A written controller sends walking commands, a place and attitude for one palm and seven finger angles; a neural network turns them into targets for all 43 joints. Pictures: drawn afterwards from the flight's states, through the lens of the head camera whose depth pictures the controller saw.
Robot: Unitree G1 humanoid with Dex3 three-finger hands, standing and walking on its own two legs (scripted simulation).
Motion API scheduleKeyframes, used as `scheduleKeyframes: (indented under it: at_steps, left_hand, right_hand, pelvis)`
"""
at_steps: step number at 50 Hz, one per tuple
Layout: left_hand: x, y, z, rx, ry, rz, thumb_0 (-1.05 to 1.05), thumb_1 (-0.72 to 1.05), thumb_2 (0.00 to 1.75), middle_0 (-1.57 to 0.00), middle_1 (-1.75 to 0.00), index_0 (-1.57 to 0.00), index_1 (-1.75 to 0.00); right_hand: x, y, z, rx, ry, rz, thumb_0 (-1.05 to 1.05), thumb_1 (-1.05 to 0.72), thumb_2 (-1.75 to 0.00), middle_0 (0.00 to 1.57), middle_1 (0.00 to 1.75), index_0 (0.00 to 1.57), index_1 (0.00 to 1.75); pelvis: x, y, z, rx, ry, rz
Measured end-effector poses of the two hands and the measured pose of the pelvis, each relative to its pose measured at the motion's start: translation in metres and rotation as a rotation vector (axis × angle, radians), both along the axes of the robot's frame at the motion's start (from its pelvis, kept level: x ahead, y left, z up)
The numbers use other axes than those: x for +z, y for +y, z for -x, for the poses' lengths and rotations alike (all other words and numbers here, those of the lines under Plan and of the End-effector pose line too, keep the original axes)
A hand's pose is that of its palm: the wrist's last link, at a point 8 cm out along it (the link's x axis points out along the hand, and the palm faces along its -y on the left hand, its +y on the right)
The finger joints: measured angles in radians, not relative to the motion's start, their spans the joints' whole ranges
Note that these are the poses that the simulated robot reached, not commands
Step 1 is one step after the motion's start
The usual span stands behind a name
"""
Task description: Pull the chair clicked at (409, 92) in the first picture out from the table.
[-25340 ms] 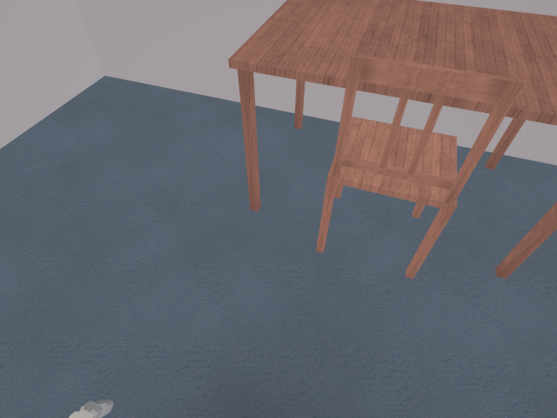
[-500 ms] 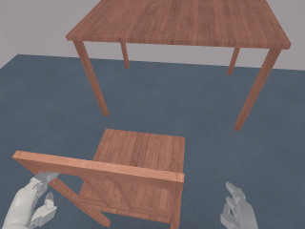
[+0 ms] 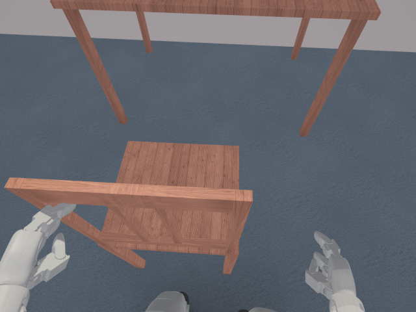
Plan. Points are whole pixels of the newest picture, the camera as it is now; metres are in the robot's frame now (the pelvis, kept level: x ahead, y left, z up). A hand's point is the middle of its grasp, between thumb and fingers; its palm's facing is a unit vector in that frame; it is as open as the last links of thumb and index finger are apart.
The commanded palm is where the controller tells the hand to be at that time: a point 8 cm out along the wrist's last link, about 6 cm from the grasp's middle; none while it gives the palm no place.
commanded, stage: step back with the hand held close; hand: left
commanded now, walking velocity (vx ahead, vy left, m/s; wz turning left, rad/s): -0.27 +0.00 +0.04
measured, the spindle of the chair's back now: (133, 223) +0.27 +0.21 -0.09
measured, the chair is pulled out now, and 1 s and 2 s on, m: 0.68 0.67 0.67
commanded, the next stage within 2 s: stop stepping back and stand still in 0.62 s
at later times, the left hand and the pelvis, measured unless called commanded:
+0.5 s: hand out of the picture +0.12 +0.31 +0.14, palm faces +0.43 -0.78 -0.45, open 7.4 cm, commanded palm +0.05 +0.35 +0.18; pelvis -0.09 +0.05 -0.01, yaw +0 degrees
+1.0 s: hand out of the picture +0.03 +0.32 +0.15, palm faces +0.43 -0.78 -0.45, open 7.4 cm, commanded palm -0.03 +0.35 +0.18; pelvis -0.17 +0.05 +0.00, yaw +0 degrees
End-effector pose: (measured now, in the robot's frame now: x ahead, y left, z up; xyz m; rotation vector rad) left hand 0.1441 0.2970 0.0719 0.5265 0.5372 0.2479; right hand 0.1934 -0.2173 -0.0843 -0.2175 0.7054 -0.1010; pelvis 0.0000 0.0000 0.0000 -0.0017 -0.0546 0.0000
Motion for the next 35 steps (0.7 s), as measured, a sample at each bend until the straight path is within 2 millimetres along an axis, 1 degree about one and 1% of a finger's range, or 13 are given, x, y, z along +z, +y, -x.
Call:
scheduleKeyframes:
  at_steps: [3,5,7,11,13,14,16,20,22,24,26,29,35]
  left_hand:
    - [0.006,0.000,0.009,-0.060,-0.009,-0.015,0.01,0.90,0.90,-0.20,-0.30,-0.38,-0.35]
    - [0.022,0.000,0.014,-0.095,-0.088,-0.031,0.01,0.89,0.90,-0.21,-0.30,-0.38,-0.35]
    - [0.051,0.000,0.019,-0.129,-0.228,-0.079,0.01,0.89,0.90,-0.21,-0.30,-0.37,-0.35]
    - [0.124,0.008,0.033,-0.159,-0.601,-0.245,0.02,0.89,0.90,-0.21,-0.30,-0.32,-0.34]
    - [0.147,0.018,0.042,-0.134,-0.743,-0.306,0.01,0.89,0.90,-0.21,-0.30,-0.30,-0.33]
    - [0.151,0.024,0.046,-0.111,-0.791,-0.316,0.01,0.89,0.90,-0.21,-0.30,-0.28,-0.33]
    - [0.148,0.039,0.051,-0.055,-0.838,-0.297,0.01,0.89,0.90,-0.21,-0.30,-0.26,-0.32]
    - [0.113,0.060,0.054,0.031,-0.778,-0.190,0.00,0.89,0.90,-0.20,-0.30,-0.23,-0.31]
    - [0.098,0.060,0.058,0.038,-0.717,-0.146,0.01,0.89,0.90,-0.20,-0.30,-0.22,-0.31]
    - [0.091,0.054,0.064,0.010,-0.686,-0.120,0.01,0.89,0.90,-0.20,-0.30,-0.21,-0.30]
    - [0.093,0.046,0.074,-0.042,-0.690,-0.119,0.01,0.89,0.90,-0.20,-0.30,-0.21,-0.30]
    - [0.103,0.037,0.088,-0.115,-0.721,-0.152,0.01,0.89,0.90,-0.21,-0.30,-0.21,-0.30]
    - [0.124,0.029,0.117,-0.183,-0.745,-0.212,0.01,0.89,0.90,-0.21,-0.30,-0.22,-0.30]
  right_hand:
    - [0.001,-0.003,0.016,-0.025,0.018,0.020,0.01,-0.91,-0.90,0.20,0.30,0.20,0.30]
    - [0.001,-0.004,0.027,-0.036,0.031,0.032,0.01,-0.91,-0.90,0.20,0.30,0.20,0.30]
    - [0.000,-0.002,0.038,-0.033,0.042,0.046,0.01,-0.91,-0.90,0.20,0.30,0.20,0.30]
    - [-0.004,0.007,0.057,-0.026,0.037,0.045,0.01,-0.91,-0.90,0.20,0.30,0.20,0.30]
    - [-0.006,0.011,0.066,-0.039,0.023,0.030,0.01,-0.91,-0.90,0.20,0.30,0.20,0.30]
    - [-0.007,0.013,0.070,-0.052,0.015,0.020,0.01,-0.91,-0.90,0.20,0.30,0.20,0.30]
    - [-0.009,0.016,0.080,-0.083,-0.003,0.006,0.01,-0.91,-0.90,0.20,0.30,0.20,0.30]
    - [-0.005,0.029,0.105,-0.118,-0.011,0.000,0.01,-0.91,-0.90,0.20,0.30,0.20,0.30]
    - [0.000,0.035,0.118,-0.115,-0.020,0.000,0.01,-0.91,-0.90,0.20,0.30,0.20,0.30]
    - [0.004,0.041,0.130,-0.098,-0.018,0.003,0.01,-0.91,-0.90,0.20,0.30,0.20,0.30]
    - [0.006,0.044,0.140,-0.071,-0.010,0.012,0.01,-0.91,-0.90,0.20,0.30,0.20,0.30]
    - [0.002,0.043,0.151,-0.034,0.008,0.029,0.01,-0.91,-0.90,0.21,0.30,0.20,0.30]
    - [-0.005,0.030,0.172,-0.041,0.014,0.025,0.01,-0.90,-0.90,0.21,0.30,0.20,0.30]
  pelvis:
    - [-0.001,0.003,0.014,0.000,0.003,0.005]
    - [-0.002,0.005,0.023,0.003,0.003,0.008]
    - [-0.003,0.007,0.031,0.011,0.003,0.012]
    - [-0.006,0.013,0.046,0.019,0.007,0.019]
    - [-0.008,0.019,0.051,0.017,0.013,0.020]
    - [-0.009,0.023,0.053,0.012,0.016,0.020]
    - [-0.013,0.033,0.056,0.009,0.025,0.026]
    - [-0.012,0.046,0.070,-0.006,0.017,0.009]
    - [-0.008,0.048,0.076,-0.003,0.021,0.013]
    - [-0.005,0.048,0.083,0.005,0.031,0.019]
    - [-0.006,0.046,0.090,0.005,0.047,0.018]
    - [-0.008,0.042,0.106,-0.010,0.069,0.026]
    - [-0.008,0.037,0.137,-0.013,0.055,0.042]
